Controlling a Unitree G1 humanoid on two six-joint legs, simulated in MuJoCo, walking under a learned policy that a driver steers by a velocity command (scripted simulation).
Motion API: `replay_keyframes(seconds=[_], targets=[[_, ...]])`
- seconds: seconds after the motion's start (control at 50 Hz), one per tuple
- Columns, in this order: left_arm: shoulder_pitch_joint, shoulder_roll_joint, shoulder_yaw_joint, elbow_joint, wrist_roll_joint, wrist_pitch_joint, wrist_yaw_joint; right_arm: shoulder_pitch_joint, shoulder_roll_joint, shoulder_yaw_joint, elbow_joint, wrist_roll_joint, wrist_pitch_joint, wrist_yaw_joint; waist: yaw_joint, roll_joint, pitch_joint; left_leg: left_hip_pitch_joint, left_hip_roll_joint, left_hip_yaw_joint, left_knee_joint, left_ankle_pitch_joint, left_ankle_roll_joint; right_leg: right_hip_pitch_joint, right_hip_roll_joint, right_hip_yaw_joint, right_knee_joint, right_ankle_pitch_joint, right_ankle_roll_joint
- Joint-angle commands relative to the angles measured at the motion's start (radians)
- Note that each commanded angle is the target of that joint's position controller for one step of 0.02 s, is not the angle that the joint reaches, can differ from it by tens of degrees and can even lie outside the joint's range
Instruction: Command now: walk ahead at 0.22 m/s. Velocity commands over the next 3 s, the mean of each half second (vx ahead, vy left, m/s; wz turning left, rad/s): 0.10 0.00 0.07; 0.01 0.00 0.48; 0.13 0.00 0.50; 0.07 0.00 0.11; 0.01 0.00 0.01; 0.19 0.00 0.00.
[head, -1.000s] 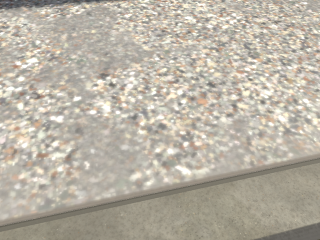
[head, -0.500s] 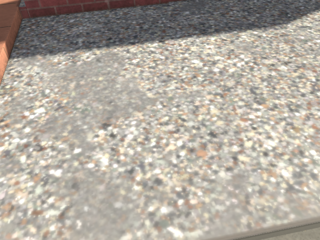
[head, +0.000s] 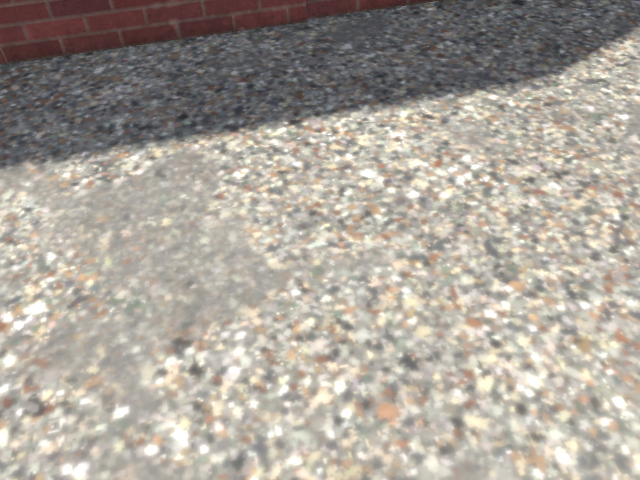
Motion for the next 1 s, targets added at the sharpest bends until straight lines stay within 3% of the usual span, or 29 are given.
replay_keyframes(seconds=[0.02, 0.04, 0.06, 0.08, 0.12, 0.14, 0.16, 0.18, 0.2, 0.22, 0.24, 0.26, 0.28, 0.32, 0.38, 0.46, 0.52, 0.6, 0.64, 0.66, 0.68, 0.7, 0.72, 0.76, 0.78, 0.8, 0.84, 0.9, 1.0], targets=[[0.106, 0.008, -0.024, -0.031, 0.031, -0.007, 0.003, -0.230, -0.046, 0.017, -0.131, 0.007, -0.044, -0.020, 0.099, 0.049, 0.008, -0.320, 0.101, -0.044, -0.356, 0.563, 0.129, 0.430, -0.056, -0.162, -0.522, 0.226, 0.070], [0.056, 0.010, -0.020, -0.036, 0.020, -0.009, -0.001, -0.157, -0.113, -0.006, -0.124, 0.025, -0.047, -0.026, 0.046, 0.074, -0.043, -0.211, 0.123, -0.066, -0.380, 0.587, 0.143, 0.475, -0.043, -0.190, -0.621, 0.230, 0.096], [0.008, 0.012, -0.017, -0.045, 0.007, -0.004, -0.005, -0.100, -0.160, -0.019, -0.109, 0.038, -0.044, -0.030, 0.008, 0.093, -0.047, -0.069, 0.158, -0.097, -0.379, 0.620, 0.147, 0.441, -0.044, -0.182, -0.701, 0.187, 0.108], [-0.046, 0.022, -0.015, -0.052, -0.002, -0.001, -0.010, -0.073, -0.184, -0.022, -0.105, 0.041, -0.036, -0.033, -0.026, 0.097, -0.027, 0.069, 0.189, -0.130, -0.346, 0.648, 0.141, 0.375, -0.047, -0.166, -0.793, 0.151, 0.107], [-0.067, 0.057, 0.002, -0.056, -0.001, -0.002, -0.018, -0.027, -0.178, -0.022, -0.104, 0.029, -0.013, -0.029, -0.048, 0.108, -0.023, 0.239, 0.235, -0.177, -0.272, 0.705, 0.115, 0.351, -0.035, -0.162, -0.931, 0.166, 0.080], [-0.027, 0.080, 0.018, -0.041, 0.010, -0.004, -0.022, -0.040, -0.183, -0.024, -0.110, 0.030, -0.006, -0.023, -0.024, 0.126, -0.034, 0.249, 0.234, -0.176, -0.218, 0.726, 0.091, 0.428, -0.018, -0.172, -1.005, 0.219, 0.056], [0.028, 0.108, 0.037, -0.015, 0.020, -0.006, -0.019, -0.039, -0.173, -0.021, -0.116, 0.029, -0.004, -0.019, -0.006, 0.129, -0.052, 0.241, 0.199, -0.169, -0.153, 0.729, 0.072, 0.532, 0.014, -0.195, -1.078, 0.257, 0.031], [0.085, 0.147, 0.055, 0.004, 0.027, -0.010, -0.012, -0.041, -0.163, -0.017, -0.123, 0.017, -0.006, -0.015, 0.016, 0.119, -0.079, 0.176, 0.153, -0.150, -0.052, 0.656, 0.043, 0.678, -0.020, -0.156, -1.074, 0.394, 0.003], [0.183, 0.201, 0.066, 0.013, 0.053, -0.013, -0.004, -0.050, -0.115, 0.002, -0.153, -0.014, -0.011, -0.019, 0.047, 0.014, -0.184, -0.002, 0.082, -0.099, 0.175, 0.317, -0.002, 0.922, -0.181, -0.006, -0.970, 0.855, -0.050], [0.178, 0.160, 0.043, -0.001, 0.085, -0.004, 0.005, 0.121, 0.006, 0.043, -0.129, -0.009, -0.009, -0.011, -0.010, -0.252, -0.344, -0.167, 0.033, -0.134, 0.418, -0.196, -0.076, 1.092, -0.417, 0.268, -1.031, 0.936, -0.259], [0.160, 0.069, 0.024, -0.006, 0.065, 0.003, -0.003, 0.125, -0.063, 0.025, -0.103, 0.007, 0.009, -0.009, -0.003, -0.212, -0.355, -0.166, 0.066, -0.204, 0.505, -0.261, -0.102, 1.003, -0.382, 0.344, -1.100, 0.656, -0.268], [0.103, 0.035, 0.013, -0.008, 0.042, 0.008, -0.005, 0.045, -0.107, 0.010, -0.118, 0.014, 0.026, -0.010, -0.002, -0.123, -0.253, -0.211, 0.089, -0.206, 0.543, -0.262, -0.114, 0.915, -0.337, 0.276, -1.124, 0.447, -0.216], [0.054, 0.041, 0.013, -0.008, 0.035, 0.012, -0.004, -0.026, -0.110, 0.002, -0.128, 0.007, 0.042, -0.023, -0.013, -0.038, -0.196, -0.221, 0.113, -0.200, 0.528, -0.225, -0.118, 0.821, -0.300, 0.238, -1.155, 0.277, -0.166], [-0.035, 0.063, 0.017, -0.011, 0.035, 0.013, -0.001, -0.071, -0.106, -0.008, -0.149, 0.001, 0.070, -0.047, -0.051, -0.036, -0.101, -0.144, 0.141, -0.193, 0.400, -0.147, -0.121, 0.621, -0.240, 0.147, -1.222, 0.108, -0.109], [-0.039, 0.066, 0.026, 0.018, 0.050, 0.018, 0.009, -0.027, -0.072, -0.006, -0.123, 0.004, 0.083, -0.063, -0.056, -0.093, -0.092, -0.015, 0.125, -0.147, 0.238, -0.092, -0.118, 0.539, -0.188, 0.023, -1.261, -0.006, -0.093], [-0.019, 0.147, 0.060, 0.028, 0.033, 0.037, 0.044, -0.113, -0.132, -0.028, -0.171, 0.013, 0.090, -0.071, -0.012, -0.094, -0.055, -0.081, 0.122, -0.113, 0.247, -0.085, -0.098, 0.577, -0.263, 0.058, -1.269, -0.122, -0.138], [-0.001, 0.163, 0.075, 0.040, 0.027, 0.046, 0.062, -0.165, -0.132, -0.034, -0.210, 0.013, 0.095, -0.066, 0.008, -0.078, -0.032, -0.147, 0.138, -0.108, 0.296, -0.118, -0.079, 0.617, -0.313, 0.063, -1.265, -0.090, -0.164], [-0.048, 0.175, 0.088, 0.041, 0.008, 0.061, 0.070, -0.127, -0.112, -0.034, -0.214, 0.014, 0.100, -0.049, -0.019, -0.064, -0.043, -0.052, 0.120, -0.057, 0.153, -0.064, -0.041, 0.605, -0.298, -0.037, -1.227, -0.002, -0.147], [-0.060, 0.175, 0.091, 0.049, -0.014, 0.074, 0.067, -0.058, -0.117, -0.041, -0.197, 0.007, 0.103, -0.034, -0.055, -0.058, -0.049, 0.054, 0.081, -0.014, -0.038, 0.071, 0.004, 0.579, -0.265, -0.107, -1.162, -0.029, -0.098], [-0.029, 0.154, 0.089, 0.068, -0.026, 0.079, 0.065, -0.043, -0.143, -0.049, -0.204, -0.007, 0.103, -0.028, -0.059, -0.011, -0.020, 0.097, 0.094, -0.080, -0.158, 0.139, 0.041, 0.529, -0.221, -0.160, -1.067, -0.080, -0.034], [0.002, 0.098, 0.081, 0.063, -0.008, 0.081, 0.059, -0.029, -0.241, -0.073, -0.227, -0.018, 0.101, -0.038, -0.027, 0.221, -0.010, 0.173, 0.304, -0.407, -0.299, 0.261, 0.127, 0.359, -0.109, -0.286, -0.777, -0.222, 0.072], [-0.113, 0.113, 0.085, 0.008, 0.011, 0.070, 0.063, -0.036, -0.314, -0.089, -0.261, -0.019, 0.090, -0.041, -0.074, 0.330, 0.062, 0.127, 0.451, -0.657, -0.377, 0.354, 0.282, 0.179, 0.040, -0.232, -0.592, -0.438, 0.123], [-0.149, 0.123, 0.091, -0.001, 0.019, 0.068, 0.057, -0.067, -0.278, -0.080, -0.283, -0.032, 0.070, -0.044, -0.065, 0.227, 0.038, 0.120, 0.420, -0.619, -0.364, 0.322, 0.286, 0.163, 0.014, -0.122, -0.421, -0.416, 0.134], [-0.101, 0.137, 0.101, 0.027, 0.018, 0.074, 0.052, -0.191, -0.240, -0.070, -0.330, -0.003, 0.052, -0.047, -0.006, 0.113, 0.001, 0.126, 0.318, -0.483, -0.319, 0.316, 0.180, 0.165, -0.011, -0.081, -0.365, -0.268, 0.142], [-0.096, 0.150, 0.106, 0.027, 0.028, 0.075, 0.058, -0.224, -0.227, -0.064, -0.347, 0.011, 0.050, -0.047, 0.000, 0.100, -0.014, 0.130, 0.302, -0.456, -0.305, 0.370, 0.164, 0.169, -0.015, -0.078, -0.358, -0.224, 0.154], [-0.092, 0.141, 0.105, 0.023, 0.030, 0.074, 0.060, -0.225, -0.209, -0.057, -0.358, 0.012, 0.053, -0.050, 0.006, 0.101, -0.041, 0.125, 0.280, -0.427, -0.288, 0.449, 0.163, 0.202, -0.005, -0.088, -0.336, -0.196, 0.165], [-0.084, 0.121, 0.096, 0.009, 0.017, 0.068, 0.065, -0.178, -0.199, -0.054, -0.368, 0.010, 0.058, -0.053, -0.003, 0.110, -0.086, 0.175, 0.259, -0.407, -0.259, 0.535, 0.171, 0.216, 0.007, -0.094, -0.363, -0.164, 0.180], [-0.118, 0.102, 0.081, -0.018, 0.006, 0.066, 0.074, -0.127, -0.217, -0.063, -0.377, 0.009, 0.070, -0.059, -0.031, 0.146, -0.085, 0.230, 0.253, -0.437, -0.245, 0.518, 0.171, 0.217, 0.011, -0.091, -0.504, -0.165, 0.186], [-0.121, 0.097, 0.076, -0.039, -0.006, 0.060, 0.061, -0.149, -0.237, -0.074, -0.411, 0.011, 0.092, -0.058, -0.045, 0.195, -0.073, 0.162, 0.241, -0.509, -0.237, 0.459, 0.177, 0.359, 0.039, -0.099, -0.687, -0.222, 0.175]])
